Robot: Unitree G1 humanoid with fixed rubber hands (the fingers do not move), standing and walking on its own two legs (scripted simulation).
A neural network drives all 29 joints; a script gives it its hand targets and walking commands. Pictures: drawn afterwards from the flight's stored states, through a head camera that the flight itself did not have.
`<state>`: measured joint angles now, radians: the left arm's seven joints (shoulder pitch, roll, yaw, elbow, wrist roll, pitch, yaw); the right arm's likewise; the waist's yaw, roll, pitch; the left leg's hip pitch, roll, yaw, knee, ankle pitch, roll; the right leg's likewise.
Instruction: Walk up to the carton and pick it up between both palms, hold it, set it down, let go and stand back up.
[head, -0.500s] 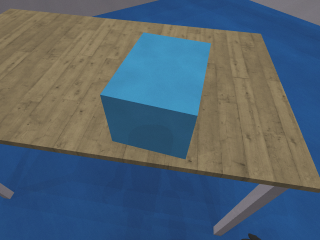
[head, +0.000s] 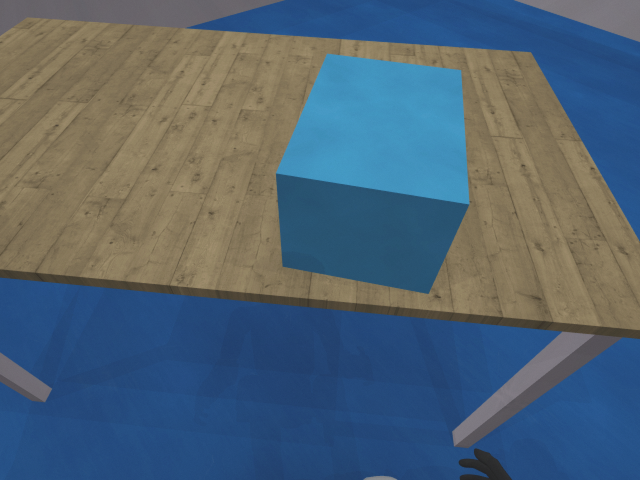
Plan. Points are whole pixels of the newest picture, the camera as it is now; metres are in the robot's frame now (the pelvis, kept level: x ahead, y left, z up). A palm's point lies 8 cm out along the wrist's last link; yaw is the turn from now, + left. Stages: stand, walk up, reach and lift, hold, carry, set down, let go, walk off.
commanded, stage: walk up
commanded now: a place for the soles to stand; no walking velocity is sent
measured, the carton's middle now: (374, 165) +0.52 -0.07 +0.11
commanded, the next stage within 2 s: none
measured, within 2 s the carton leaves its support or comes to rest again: neither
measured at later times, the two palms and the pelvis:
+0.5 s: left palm out of the picture +0.08 +0.26 -0.11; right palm out of the picture -0.02 -0.24 -0.10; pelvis +0.00 +0.01 +0.02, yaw -8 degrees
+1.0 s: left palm out of the picture +0.09 +0.22 -0.10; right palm out of the picture +0.07 -0.27 -0.10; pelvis +0.03 -0.02 +0.02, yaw -8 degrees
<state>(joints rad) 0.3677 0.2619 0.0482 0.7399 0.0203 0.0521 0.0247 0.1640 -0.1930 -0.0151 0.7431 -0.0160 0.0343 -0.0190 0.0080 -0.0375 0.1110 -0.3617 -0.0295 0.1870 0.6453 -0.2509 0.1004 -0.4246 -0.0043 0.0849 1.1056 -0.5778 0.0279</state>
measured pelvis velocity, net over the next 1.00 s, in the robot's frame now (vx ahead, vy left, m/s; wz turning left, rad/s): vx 0.03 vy -0.02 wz -0.15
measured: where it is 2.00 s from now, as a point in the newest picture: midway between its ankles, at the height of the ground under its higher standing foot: outside the picture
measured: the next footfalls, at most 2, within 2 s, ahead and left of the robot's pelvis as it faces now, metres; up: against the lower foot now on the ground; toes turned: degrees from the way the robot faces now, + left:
right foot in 0.14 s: +0.01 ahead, -0.12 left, +0.00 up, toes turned -8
left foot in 0.30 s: +0.08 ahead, +0.10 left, +0.00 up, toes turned -12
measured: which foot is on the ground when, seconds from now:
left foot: down 0.00-0.18, up 0.20-0.28, down 0.30-1.00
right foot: up 0.00-0.12, down 0.14-1.00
